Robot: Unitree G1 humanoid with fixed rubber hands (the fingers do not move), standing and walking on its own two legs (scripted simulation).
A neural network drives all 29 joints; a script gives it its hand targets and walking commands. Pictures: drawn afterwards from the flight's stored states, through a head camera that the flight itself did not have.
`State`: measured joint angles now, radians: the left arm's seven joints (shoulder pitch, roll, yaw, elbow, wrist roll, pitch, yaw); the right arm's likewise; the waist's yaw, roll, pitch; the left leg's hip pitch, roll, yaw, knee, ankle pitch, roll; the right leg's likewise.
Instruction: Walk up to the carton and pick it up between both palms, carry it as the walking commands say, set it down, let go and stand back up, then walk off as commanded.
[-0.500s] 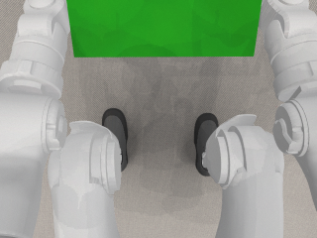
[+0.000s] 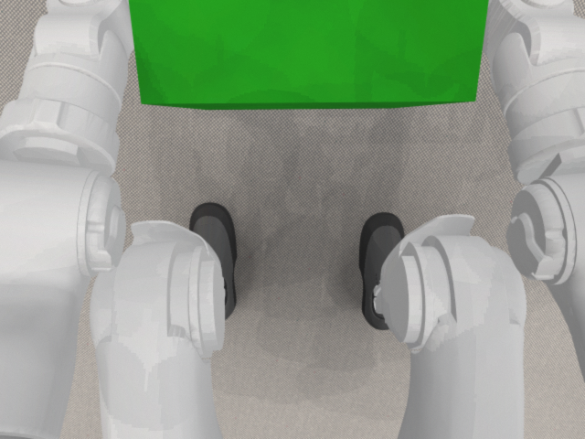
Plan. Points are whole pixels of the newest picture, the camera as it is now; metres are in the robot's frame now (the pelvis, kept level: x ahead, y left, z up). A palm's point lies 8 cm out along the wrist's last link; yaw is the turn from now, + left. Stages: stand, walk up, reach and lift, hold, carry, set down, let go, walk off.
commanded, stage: reach and lift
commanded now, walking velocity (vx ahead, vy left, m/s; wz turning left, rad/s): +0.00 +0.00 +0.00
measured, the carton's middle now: out of the picture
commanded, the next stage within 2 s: none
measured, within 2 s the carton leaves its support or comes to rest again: leaves its support in 0.44 s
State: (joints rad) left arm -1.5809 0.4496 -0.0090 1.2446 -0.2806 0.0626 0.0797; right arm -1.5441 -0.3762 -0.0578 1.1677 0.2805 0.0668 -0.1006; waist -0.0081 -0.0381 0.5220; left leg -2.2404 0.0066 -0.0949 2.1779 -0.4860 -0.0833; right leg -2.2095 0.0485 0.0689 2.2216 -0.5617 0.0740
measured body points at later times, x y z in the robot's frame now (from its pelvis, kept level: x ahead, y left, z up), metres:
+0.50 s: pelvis +0.00 +0.00 +0.00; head +0.38 +0.01 +0.23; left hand +0.57 +0.20 -0.18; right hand +0.57 -0.17 -0.17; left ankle +0.14 +0.15 -0.33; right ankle +0.12 -0.13 -0.33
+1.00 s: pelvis +0.00 +0.01 +0.04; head +0.37 +0.01 +0.28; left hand +0.57 +0.20 -0.11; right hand +0.57 -0.17 -0.11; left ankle +0.14 +0.15 -0.33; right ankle +0.12 -0.13 -0.33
